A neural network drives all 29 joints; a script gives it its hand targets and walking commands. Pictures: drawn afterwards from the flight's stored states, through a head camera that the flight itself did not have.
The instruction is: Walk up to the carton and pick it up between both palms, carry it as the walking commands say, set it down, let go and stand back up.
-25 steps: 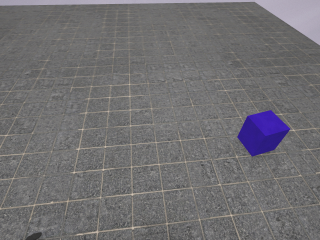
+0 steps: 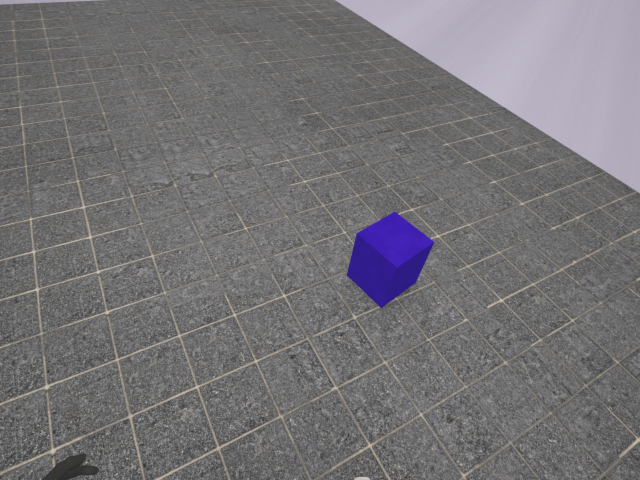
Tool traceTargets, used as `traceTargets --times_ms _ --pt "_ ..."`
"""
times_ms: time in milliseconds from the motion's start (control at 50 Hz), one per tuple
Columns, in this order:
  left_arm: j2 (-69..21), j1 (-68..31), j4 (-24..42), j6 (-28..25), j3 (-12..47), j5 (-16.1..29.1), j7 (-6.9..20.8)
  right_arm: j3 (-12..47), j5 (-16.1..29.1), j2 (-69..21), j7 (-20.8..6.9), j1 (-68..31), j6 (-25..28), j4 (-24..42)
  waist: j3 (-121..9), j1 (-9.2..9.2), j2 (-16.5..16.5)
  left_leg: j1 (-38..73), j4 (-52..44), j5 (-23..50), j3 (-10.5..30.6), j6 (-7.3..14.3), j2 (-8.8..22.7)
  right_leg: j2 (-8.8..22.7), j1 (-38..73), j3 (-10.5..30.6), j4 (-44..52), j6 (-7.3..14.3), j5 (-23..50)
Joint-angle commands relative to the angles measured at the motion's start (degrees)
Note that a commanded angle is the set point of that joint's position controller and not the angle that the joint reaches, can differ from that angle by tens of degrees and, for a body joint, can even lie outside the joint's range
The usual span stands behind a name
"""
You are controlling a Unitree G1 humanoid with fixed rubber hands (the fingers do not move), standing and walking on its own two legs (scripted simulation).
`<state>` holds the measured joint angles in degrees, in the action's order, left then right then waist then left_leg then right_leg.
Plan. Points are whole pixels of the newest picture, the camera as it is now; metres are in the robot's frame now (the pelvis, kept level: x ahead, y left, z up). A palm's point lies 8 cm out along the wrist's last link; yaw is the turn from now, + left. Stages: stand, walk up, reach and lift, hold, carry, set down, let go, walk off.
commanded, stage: walk up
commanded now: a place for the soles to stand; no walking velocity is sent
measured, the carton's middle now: (388, 259) +1.03 -0.36 -0.65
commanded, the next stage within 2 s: none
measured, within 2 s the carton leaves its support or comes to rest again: neither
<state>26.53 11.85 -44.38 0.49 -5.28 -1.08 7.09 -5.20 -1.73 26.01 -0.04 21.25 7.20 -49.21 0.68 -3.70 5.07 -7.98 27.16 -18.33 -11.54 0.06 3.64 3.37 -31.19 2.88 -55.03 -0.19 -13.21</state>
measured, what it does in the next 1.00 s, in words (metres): walks ahead, turning right: right foot, then left foot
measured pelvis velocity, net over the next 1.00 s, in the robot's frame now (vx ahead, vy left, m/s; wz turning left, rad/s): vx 0.37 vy -0.14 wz -0.33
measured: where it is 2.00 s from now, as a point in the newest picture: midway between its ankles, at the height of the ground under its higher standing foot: (348, 399)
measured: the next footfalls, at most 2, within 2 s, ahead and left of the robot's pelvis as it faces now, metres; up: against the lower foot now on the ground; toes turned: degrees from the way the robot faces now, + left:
right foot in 0.16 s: +0.21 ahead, -0.18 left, +0.00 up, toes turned -10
left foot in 0.50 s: +0.36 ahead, +0.05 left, +0.00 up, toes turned -5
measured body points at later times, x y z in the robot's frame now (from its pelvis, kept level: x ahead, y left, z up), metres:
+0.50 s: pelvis +0.21 -0.05 -0.02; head +0.21 -0.04 +0.43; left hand +0.34 +0.26 -0.12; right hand +0.24 -0.39 -0.10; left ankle +0.32 +0.05 -0.74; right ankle +0.17 -0.17 -0.73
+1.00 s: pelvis +0.37 -0.14 -0.01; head +0.38 -0.15 +0.44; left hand +0.56 +0.15 -0.09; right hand +0.35 -0.48 -0.11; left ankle +0.40 +0.01 -0.68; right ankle +0.37 -0.26 -0.74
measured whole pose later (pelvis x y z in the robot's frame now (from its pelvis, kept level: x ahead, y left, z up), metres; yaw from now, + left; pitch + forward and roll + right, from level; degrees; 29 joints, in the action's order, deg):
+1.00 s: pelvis +0.37 -0.14 -0.01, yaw -19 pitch -1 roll +1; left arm 25.3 17.5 -43.3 -4.5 -4.9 0.3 2.5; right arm -3.0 -0.3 26.5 -1.5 18.0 4.6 -44.7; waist 2.7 1.0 -0.9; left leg -24.8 61.2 -26.3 -3.0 1.3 5.6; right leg 1.6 -18.9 -2.3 -36.6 2.0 -16.4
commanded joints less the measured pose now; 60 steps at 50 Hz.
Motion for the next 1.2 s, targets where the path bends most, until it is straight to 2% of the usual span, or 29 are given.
traceTargets --times_ms 0,60,120,140,160,180,220,260,340,420,440,460,480,500,520,600,720,800,820,840,860,900,960,1060,1100,1120,1140,1160,1180 --pt "5.2 -9.8 7.3 -1.4 -1.5 0.8 1.3 -3.2 -0.1 14.7 0.3 -1.3 0.5 4.5 3.2 -0.05 -13.8 4.5 -8.9 29.0 3.5 9.2 13.3 2.0 -0.8 -4.9 15.1 0.8 0.7" --pt "5.8 -9.6 6.1 -1.5 -2.0 1.2 1.2 -3.4 0.3 16.0 0.0 0.2 -0.9 4.2 -0.1 -0.66 -14.5 5.3 -5.6 25.7 0.5 9.5 12.7 -1.6 6.3 -11.0 20.1 2.7 0.2" --pt "9.6 3.0 2.8 -2.0 -3.8 0.7 -0.7 -2.4 0.9 13.9 0.1 -0.1 -1.8 6.3 -8.3 6.91 -6.9 -2.1 18.8 32.6 -3.2 6.7 8.8 -6.6 28.3 -10.5 26.8 6.8 -2.0" --pt "15.4 12.6 1.2 -2.4 -6.1 -0.2 -1.9 -0.9 1.4 9.7 -0.2 0.5 -1.2 8.7 -13.4 11.72 5.2 -18.6 36.9 18.1 -3.5 3.3 3.8 5.4 42.3 8.3 28.5 11.4 -5.5" --pt "19.7 14.0 2.6 -2.2 -6.3 0.7 -3.1 0.7 1.8 7.7 -0.2 0.1 -0.8 10.6 -13.0 10.98 14.6 -31.6 44.8 -12.9 3.4 1.5 -1.2 17.0 46.9 30.0 33.9 18.1 -2.6" --pt "17.7 10.7 4.1 -2.4 -5.1 2.3 -3.6 -0.7 1.4 12.6 -0.1 -2.3 -0.3 10.1 -11.6 9.90 3.6 -32.7 48.6 -11.0 10.6 1.7 2.3 17.8 43.0 31.3 33.0 20.7 0.8" --pt "12.1 7.0 4.1 -2.7 -4.1 2.8 -4.3 -0.1 2.7 11.3 0.0 -3.4 -0.3 9.0 -4.3 8.36 -3.6 -31.4 44.4 -5.4 12.2 1.3 4.8 13.7 33.4 16.7 30.6 16.7 18.9" --pt "11.2 3.1 6.7 -3.1 -2.8 2.1 -4.2 -0.6 2.5 9.9 -0.5 2.7 -1.3 7.6 -0.9 4.12 0.2 -20.1 35.2 -3.3 10.2 0.3 5.0 8.7 17.9 6.6 31.3 13.3 22.1" --pt "12.2 2.9 8.9 -3.6 -2.8 1.0 -3.0 -1.7 0.8 9.2 -1.9 2.4 -2.0 8.0 2.0 3.56 7.0 -12.2 18.1 -1.1 6.2 0.1 1.1 7.0 6.7 7.7 34.5 14.4 0.8" --pt "10.8 -1.0 10.2 -3.4 -2.4 0.8 -2.2 -3.2 -0.1 11.1 -1.6 3.6 -0.2 6.9 -0.4 0.61 3.2 2.8 10.7 5.7 4.5 1.7 -2.1 4.2 -4.0 8.5 29.3 11.1 -22.4" --pt "8.8 -0.5 10.0 -3.3 -1.8 0.4 -2.3 -3.9 -0.3 13.0 -1.3 7.6 0.2 5.9 -0.4 -1.92 -3.7 9.7 8.3 0.8 8.3 2.9 -0.6 2.3 -10.7 6.5 20.3 9.6 -23.1" --pt "4.5 0.7 11.0 -3.4 -0.5 0.7 -2.5 -5.2 -1.1 18.0 -0.5 13.8 1.1 5.2 -2.5 -5.80 -18.8 13.9 -6.0 -21.5 32.3 7.8 14.5 -6.2 -18.6 2.0 -0.9 5.5 -19.5" --pt "6.0 3.0 9.5 -3.5 -0.8 0.1 -3.6 -5.4 -0.6 19.8 0.1 10.1 1.3 7.3 -1.7 -3.42 -15.5 9.0 -16.6 -34.5 49.1 11.6 24.9 -6.3 -19.0 4.0 -13.4 3.2 -16.3" --pt "10.0 4.5 8.3 -3.4 -1.6 -0.1 -4.0 -5.4 0.9 20.3 0.2 5.9 1.5 8.4 -0.8 -1.47 -7.8 7.3 -17.5 -36.0 51.2 13.2 26.6 -3.5 -18.8 7.3 -16.4 2.5 -13.1" --pt "11.5 5.7 6.4 -3.6 -2.2 0.4 -3.9 -4.6 1.4 17.5 0.3 1.3 1.4 8.8 0.8 0.81 -4.2 5.6 -14.6 -27.5 43.6 13.5 23.2 -0.4 -16.8 6.7 -14.6 2.1 -7.7" --pt "9.6 7.6 3.8 -3.9 -2.8 0.3 -2.6 -2.8 0.2 14.2 -0.8 -2.2 1.3 8.3 4.7 2.86 -12.7 -9.0 -12.0 -5.5 18.8 11.4 14.3 2.2 -3.9 0.9 -1.5 0.8 -4.2" --pt "7.4 2.9 3.8 -3.2 -2.9 0.6 -0.9 -3.4 0.1 16.2 -1.1 -2.6 0.5 8.4 3.9 2.72 -17.6 -12.1 -12.3 -9.9 10.0 10.7 13.1 0.9 7.0 -5.9 14.6 1.1 -1.0" --pt "8.8 6.4 1.0 -4.3 -4.2 0.3 -2.3 -2.2 0.1 13.3 -1.5 -0.9 -1.3 7.5 -2.2 5.79 -5.5 -13.2 6.7 3.3 3.3 8.0 9.4 -4.1 23.4 -9.2 23.6 2.6 -3.2" --pt "10.9 13.9 -0.4 -4.8 -4.6 0.0 -3.3 -1.4 0.4 11.0 -1.4 -1.1 -1.4 8.5 -5.7 9.26 3.4 -18.7 23.0 8.1 1.5 6.2 6.6 -2.1 32.5 -2.5 27.3 5.1 -10.6" --pt "16.3 16.9 0.2 -5.2 -5.8 -0.3 -4.6 0.0 1.4 7.0 -1.6 -0.4 -1.1 11.3 -4.6 10.43 16.7 -34.7 37.3 -6.8 2.7 2.3 -1.2 12.6 38.8 24.6 35.4 12.0 -11.3" --pt "17.5 14.9 2.8 -5.6 -5.1 0.8 -4.9 -0.4 0.9 10.5 -1.1 -3.7 -1.0 11.7 -5.4 9.61 7.9 -36.6 42.0 -12.5 10.0 2.0 0.8 19.6 35.2 35.1 37.9 18.0 -9.4" --pt "14.7 12.7 2.1 -5.6 -4.3 2.1 -5.5 -0.5 1.9 11.8 -0.7 -3.3 -1.0 9.3 -0.9 8.01 -0.4 -34.2 40.6 -7.7 13.6 1.6 4.7 17.5 29.3 23.8 33.1 18.0 10.4" --pt "12.7 10.5 3.6 -5.6 -2.8 1.3 -5.7 -0.5 1.7 9.5 -1.5 -0.4 -1.8 7.9 1.2 5.37 4.1 -23.6 28.9 -7.4 10.1 0.5 3.5 10.9 18.2 9.5 30.0 14.7 22.0" --pt "12.9 8.0 5.3 -6.1 -2.7 0.8 -5.1 -1.4 1.5 8.1 -2.5 -1.8 -2.0 7.9 0.0 4.69 7.6 -13.6 15.2 2.5 5.4 1.2 1.0 9.2 13.7 6.0 30.5 13.2 13.4" --pt "12.9 5.9 6.1 -5.3 -2.5 1.3 -4.5 -1.8 1.1 8.8 -2.6 -1.4 -1.1 6.9 -0.1 2.61 4.1 -5.3 6.6 5.8 2.3 2.0 -2.2 7.9 7.8 3.7 26.0 11.9 2.0" --pt "10.7 6.5 6.6 -5.3 -1.3 1.2 -4.6 -2.6 1.0 10.3 -2.3 1.0 -0.9 6.3 -1.2 0.88 0.5 2.2 5.6 5.4 3.4 3.1 -3.4 6.0 3.5 2.1 21.0 10.2 -1.2" --pt "7.7 6.1 7.5 -5.3 -0.1 1.2 -4.6 -3.9 0.1 13.1 -1.7 5.2 -0.3 5.6 -3.7 -1.94 -9.5 9.8 0.6 -3.7 14.4 5.4 2.5 1.8 -4.1 -0.7 8.5 8.1 -3.3" --pt "3.9 7.2 7.8 -5.1 0.7 1.2 -5.0 -5.0 -0.7 18.5 -1.2 8.7 0.1 6.0 -4.9 -3.26 -21.1 13.8 -11.5 -18.9 42.0 12.4 21.2 -4.6 -14.9 -4.7 -7.5 3.9 -15.1" --pt "8.5 8.0 5.3 -4.6 -0.3 0.2 -6.0 -4.5 0.9 17.3 -0.9 4.0 -0.1 7.2 -1.4 -1.23 -10.9 6.4 -14.9 -21.1 45.1 14.9 23.1 -3.3 -12.5 2.1 -12.9 3.3 -14.8"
